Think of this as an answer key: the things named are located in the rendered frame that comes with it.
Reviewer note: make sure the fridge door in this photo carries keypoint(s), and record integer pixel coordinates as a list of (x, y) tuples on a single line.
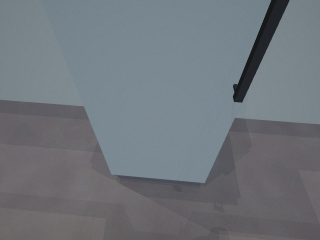
[(156, 77)]

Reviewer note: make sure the handle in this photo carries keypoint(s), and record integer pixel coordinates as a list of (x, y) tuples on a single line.
[(269, 25)]

